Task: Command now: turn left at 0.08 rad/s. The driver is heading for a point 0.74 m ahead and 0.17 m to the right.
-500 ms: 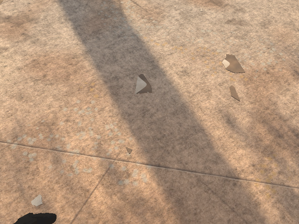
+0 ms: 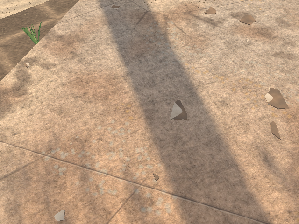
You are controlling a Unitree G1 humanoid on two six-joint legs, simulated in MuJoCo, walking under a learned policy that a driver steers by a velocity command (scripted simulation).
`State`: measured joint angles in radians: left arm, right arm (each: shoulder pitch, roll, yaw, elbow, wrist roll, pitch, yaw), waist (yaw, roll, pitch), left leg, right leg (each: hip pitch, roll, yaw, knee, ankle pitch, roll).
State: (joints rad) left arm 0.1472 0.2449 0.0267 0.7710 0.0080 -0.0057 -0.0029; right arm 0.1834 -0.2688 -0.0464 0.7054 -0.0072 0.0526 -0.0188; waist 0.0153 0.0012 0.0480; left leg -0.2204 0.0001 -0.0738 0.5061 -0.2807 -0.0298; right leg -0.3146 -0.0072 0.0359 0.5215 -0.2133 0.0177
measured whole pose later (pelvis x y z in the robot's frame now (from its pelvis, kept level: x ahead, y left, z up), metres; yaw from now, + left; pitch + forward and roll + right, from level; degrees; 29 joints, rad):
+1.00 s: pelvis +0.19 -0.01 +0.01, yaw -1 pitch +1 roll +0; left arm 0.44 0.23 0.02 1.03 -0.01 -0.08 0.01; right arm 0.04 -0.25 -0.05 0.75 0.03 -0.07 0.03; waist 0.10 0.03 0.03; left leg -0.62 0.07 0.01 0.62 0.01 0.00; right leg 0.11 0.03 -0.02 0.16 -0.29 -0.04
